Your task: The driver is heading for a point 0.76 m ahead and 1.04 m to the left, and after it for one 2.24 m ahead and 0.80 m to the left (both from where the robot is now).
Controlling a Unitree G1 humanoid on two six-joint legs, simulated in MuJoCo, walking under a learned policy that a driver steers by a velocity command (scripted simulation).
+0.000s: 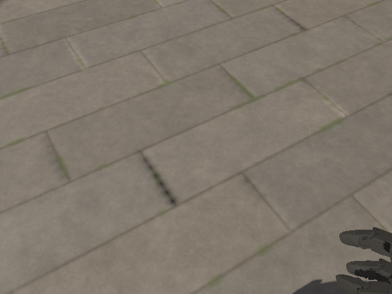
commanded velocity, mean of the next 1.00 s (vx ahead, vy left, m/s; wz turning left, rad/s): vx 1.00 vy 0.00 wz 1.00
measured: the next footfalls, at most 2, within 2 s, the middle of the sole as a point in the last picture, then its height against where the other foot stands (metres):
left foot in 0.12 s outside the picture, level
right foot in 0.52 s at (214, 215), level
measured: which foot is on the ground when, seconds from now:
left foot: up 0.00-0.10, down 0.12-0.52, up 0.54-0.94, down 0.96-1.00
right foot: down 0.00-0.10, up 0.12-0.50, down 0.52-0.96, up 0.98-1.00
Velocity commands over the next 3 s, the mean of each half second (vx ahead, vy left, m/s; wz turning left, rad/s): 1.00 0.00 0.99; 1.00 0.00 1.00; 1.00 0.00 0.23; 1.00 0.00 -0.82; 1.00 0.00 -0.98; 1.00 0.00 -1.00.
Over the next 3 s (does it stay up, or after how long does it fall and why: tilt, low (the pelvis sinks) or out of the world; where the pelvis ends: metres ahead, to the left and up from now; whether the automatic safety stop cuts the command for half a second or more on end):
stays up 2.18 1.48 -0.01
